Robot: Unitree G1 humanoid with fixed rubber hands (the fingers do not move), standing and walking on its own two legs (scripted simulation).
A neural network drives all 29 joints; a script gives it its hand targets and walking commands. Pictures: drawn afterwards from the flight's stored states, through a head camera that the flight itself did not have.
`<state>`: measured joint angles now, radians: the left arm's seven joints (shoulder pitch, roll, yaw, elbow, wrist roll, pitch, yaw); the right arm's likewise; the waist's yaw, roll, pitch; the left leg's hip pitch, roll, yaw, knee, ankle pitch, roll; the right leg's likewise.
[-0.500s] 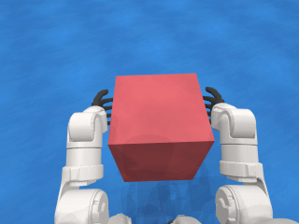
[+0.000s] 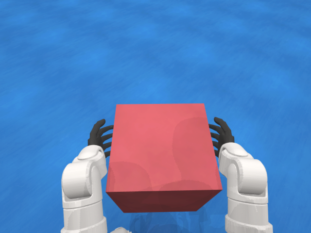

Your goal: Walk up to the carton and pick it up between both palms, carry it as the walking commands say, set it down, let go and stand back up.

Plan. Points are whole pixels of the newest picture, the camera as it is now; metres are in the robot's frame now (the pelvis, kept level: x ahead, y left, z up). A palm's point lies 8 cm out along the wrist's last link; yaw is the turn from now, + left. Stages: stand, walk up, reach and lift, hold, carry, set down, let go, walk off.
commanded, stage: carry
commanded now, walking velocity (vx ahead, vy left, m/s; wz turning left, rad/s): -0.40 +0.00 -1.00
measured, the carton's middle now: (160, 163) +0.29 +0.02 +0.02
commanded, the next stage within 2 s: none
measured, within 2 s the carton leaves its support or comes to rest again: neither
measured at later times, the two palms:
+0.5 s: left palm out of the picture +0.06 -0.04 +0.10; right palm out of the picture -0.08 -0.30 +0.11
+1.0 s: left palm out of the picture -0.21 -0.17 +0.08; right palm out of the picture -0.47 -0.32 +0.09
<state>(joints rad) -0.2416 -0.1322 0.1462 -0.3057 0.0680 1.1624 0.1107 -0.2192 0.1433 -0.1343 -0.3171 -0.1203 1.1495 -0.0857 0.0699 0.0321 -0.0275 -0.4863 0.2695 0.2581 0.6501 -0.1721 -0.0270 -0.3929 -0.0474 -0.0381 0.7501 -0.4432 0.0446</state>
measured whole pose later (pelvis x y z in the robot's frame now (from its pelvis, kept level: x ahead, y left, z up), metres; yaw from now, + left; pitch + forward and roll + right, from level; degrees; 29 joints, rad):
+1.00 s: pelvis -0.48 +0.00 +0.01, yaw -60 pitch +4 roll +2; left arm -0.18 -0.14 0.13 -0.33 0.11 1.16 0.08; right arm -0.18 0.14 -0.11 -0.32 -0.07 1.14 -0.11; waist -0.02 -0.08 -0.03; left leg -0.32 -0.03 0.13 0.54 -0.29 0.06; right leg -0.58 0.12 0.13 0.45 -0.09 0.10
